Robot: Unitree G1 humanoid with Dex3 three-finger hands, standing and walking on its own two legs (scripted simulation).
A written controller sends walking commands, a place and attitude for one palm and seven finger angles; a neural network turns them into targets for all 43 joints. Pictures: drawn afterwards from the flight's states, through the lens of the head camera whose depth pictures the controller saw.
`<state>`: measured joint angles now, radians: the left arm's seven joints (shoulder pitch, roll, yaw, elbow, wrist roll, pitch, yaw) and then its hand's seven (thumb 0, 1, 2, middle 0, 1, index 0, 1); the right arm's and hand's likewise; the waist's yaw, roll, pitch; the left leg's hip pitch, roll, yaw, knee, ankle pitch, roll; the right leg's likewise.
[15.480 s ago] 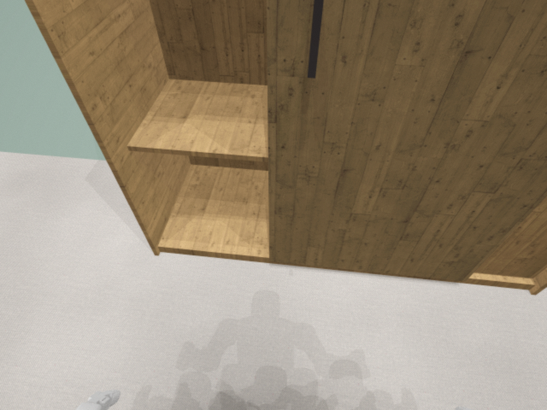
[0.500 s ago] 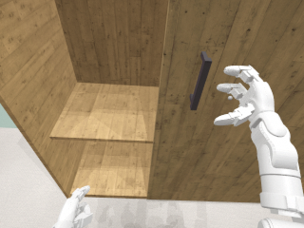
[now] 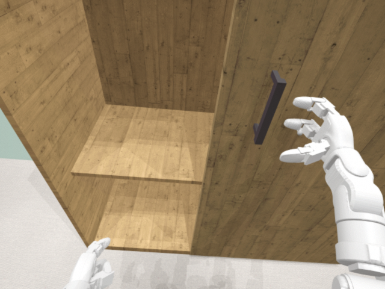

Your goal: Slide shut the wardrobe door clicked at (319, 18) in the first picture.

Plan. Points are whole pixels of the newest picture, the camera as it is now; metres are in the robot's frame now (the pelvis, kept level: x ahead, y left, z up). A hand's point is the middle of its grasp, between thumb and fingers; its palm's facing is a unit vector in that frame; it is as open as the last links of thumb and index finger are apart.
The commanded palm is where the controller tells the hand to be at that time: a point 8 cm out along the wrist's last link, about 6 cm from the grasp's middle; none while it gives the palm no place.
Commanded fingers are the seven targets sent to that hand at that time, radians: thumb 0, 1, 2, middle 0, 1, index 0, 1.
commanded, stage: move the hooked fingers beside the handle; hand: right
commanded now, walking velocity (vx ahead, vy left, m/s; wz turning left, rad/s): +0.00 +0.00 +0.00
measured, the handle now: (266, 109) +0.43 -0.11 +0.20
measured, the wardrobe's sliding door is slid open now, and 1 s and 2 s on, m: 0.48 0.48 0.48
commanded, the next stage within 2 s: feel for the door with the fingertips in 0.48 s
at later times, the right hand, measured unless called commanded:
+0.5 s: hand (302, 129) +0.38 -0.18 +0.19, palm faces +0.00 +1.00 -0.01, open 13.9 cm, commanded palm +0.36 -0.23 +0.20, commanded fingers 0.00 0.50 -0.30 0.30 1.20 0.30 1.20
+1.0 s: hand (299, 127) +0.39 -0.17 +0.19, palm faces +0.05 +1.00 -0.02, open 13.9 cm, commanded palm +0.37 -0.20 +0.20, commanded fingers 0.00 0.50 -0.30 0.30 1.20 0.30 1.20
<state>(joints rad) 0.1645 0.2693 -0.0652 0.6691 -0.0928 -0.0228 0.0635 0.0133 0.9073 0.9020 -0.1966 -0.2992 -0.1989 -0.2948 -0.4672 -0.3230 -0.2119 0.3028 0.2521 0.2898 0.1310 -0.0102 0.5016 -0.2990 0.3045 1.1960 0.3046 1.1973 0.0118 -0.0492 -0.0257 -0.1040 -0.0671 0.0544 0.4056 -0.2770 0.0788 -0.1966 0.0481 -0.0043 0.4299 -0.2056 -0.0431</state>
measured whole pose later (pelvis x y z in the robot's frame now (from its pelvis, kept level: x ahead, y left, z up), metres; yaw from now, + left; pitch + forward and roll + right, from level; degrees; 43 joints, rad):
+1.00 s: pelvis +0.00 -0.02 +0.00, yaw -2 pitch -1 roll +0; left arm 0.18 0.26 -0.06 0.71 -0.09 -0.06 0.06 0.01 0.91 0.90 -0.20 -0.30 -0.20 -0.29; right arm -0.57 -0.24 -0.12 0.35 0.22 0.23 0.05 -0.01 0.50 -0.30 0.32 1.26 0.31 1.23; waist -0.03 -0.05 -0.01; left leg -0.12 -0.04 0.08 0.42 -0.29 0.06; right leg -0.23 0.08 0.02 0.45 -0.21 -0.06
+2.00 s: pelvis +0.01 +0.01 +0.00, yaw +0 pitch -2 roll -1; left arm 0.14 0.25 -0.08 0.65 -0.08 0.01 0.04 0.01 0.91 0.90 -0.20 -0.30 -0.20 -0.29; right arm -0.43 -0.24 -0.14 0.20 0.24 0.29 0.06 -0.01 0.50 -0.30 0.30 1.20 0.30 1.20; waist 0.00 -0.06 -0.05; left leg -0.08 -0.08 0.05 0.39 -0.28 0.09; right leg -0.17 0.04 0.00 0.41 -0.21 -0.03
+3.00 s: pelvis +0.00 -0.01 +0.00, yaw +0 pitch -2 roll +0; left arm 0.16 0.25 -0.08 0.66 -0.08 0.00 0.06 0.01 0.91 0.90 -0.20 -0.30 -0.20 -0.29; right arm -0.46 -0.28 -0.16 0.20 0.24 0.27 0.07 -0.01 0.50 -0.30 0.30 1.20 0.30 1.20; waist 0.01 -0.05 -0.03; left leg -0.09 -0.05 0.05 0.40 -0.28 0.06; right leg -0.18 0.06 -0.01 0.43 -0.21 -0.06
